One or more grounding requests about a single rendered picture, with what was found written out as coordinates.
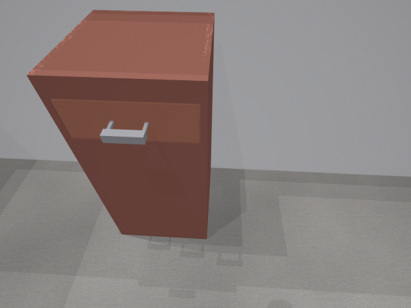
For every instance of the drawer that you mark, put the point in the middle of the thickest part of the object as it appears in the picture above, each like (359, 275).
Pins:
(170, 122)

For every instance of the handle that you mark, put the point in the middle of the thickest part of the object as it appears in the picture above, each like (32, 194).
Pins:
(110, 135)

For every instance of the cabinet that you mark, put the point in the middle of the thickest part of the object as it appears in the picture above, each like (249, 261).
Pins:
(159, 188)

